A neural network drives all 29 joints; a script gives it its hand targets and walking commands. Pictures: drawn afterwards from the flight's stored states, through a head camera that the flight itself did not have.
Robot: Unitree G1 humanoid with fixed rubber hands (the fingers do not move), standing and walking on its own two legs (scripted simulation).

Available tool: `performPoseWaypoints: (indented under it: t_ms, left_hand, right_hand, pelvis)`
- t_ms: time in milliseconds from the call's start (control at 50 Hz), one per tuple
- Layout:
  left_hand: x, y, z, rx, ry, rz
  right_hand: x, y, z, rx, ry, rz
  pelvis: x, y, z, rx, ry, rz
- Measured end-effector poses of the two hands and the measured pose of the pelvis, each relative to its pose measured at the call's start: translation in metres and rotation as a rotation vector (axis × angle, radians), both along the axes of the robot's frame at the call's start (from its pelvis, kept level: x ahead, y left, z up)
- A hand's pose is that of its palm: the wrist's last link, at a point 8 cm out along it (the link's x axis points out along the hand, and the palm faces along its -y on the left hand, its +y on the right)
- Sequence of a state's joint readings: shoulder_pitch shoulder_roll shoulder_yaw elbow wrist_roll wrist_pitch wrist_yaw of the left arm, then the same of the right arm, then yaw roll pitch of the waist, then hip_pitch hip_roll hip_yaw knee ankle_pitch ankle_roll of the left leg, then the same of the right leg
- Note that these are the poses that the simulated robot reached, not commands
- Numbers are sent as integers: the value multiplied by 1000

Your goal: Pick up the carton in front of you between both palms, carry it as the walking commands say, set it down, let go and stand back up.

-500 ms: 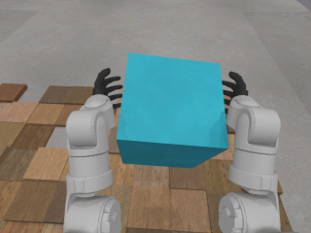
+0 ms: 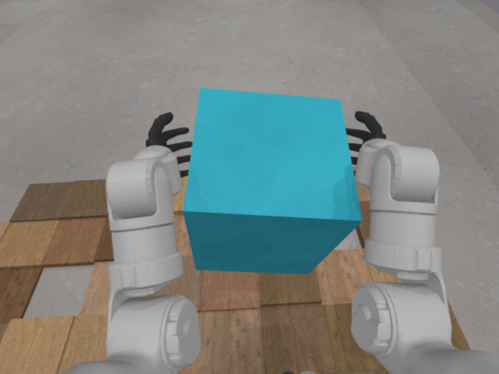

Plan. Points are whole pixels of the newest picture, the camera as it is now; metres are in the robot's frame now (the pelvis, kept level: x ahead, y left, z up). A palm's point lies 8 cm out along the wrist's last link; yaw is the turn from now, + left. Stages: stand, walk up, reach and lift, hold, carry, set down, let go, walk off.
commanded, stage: carry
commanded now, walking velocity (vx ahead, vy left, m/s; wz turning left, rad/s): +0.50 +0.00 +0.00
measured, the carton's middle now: (261, 193) +0.39 -0.01 +0.07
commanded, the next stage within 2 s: none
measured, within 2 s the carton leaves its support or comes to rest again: neither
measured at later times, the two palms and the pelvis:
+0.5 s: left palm (182, 89) +0.65 +0.14 +0.12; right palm (319, 81) +0.65 -0.15 +0.12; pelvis +0.31 +0.01 -0.01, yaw -2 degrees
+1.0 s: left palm (196, 23) +0.91 +0.13 +0.14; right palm (307, 18) +0.93 -0.16 +0.14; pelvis +0.61 -0.01 +0.02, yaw +1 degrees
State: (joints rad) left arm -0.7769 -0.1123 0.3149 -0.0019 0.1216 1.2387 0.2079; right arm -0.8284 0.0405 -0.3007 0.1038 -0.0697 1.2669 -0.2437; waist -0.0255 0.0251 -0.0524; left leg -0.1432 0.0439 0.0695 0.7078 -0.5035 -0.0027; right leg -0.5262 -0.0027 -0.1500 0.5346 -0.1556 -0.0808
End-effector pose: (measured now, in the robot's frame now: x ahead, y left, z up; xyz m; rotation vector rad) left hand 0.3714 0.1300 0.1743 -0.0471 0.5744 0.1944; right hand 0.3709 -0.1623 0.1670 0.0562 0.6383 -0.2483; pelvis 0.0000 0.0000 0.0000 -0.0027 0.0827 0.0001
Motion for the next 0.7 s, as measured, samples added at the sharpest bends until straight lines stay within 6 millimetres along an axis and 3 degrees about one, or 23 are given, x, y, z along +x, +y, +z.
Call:
performPoseWaypoints:
  t_ms: [120,240,340,480,600,700]
  left_hand:
    - [50,-2,-26,1,93,58]
    - [111,2,-14,-17,35,93]
    - [170,4,-16,-8,41,70]
    - [264,14,-52,-31,52,-9]
    - [324,12,-70,-26,125,-63]
    - [377,13,-57,-32,78,-58]
  right_hand:
    - [66,-2,-27,22,94,41]
    - [130,2,-21,36,40,45]
    - [185,4,-22,18,44,22]
    - [267,16,-41,-34,49,3]
    - [311,14,-60,-36,121,-41]
    - [364,14,-47,-34,74,-44]
  pelvis:
    - [57,-15,14,21,7,-1]
    - [119,-20,25,33,23,-11]
    - [187,-13,23,23,20,-22]
    - [297,6,-4,3,-19,-35]
    - [356,20,7,-7,-18,-34]
    - [403,23,15,-18,-9,-29]
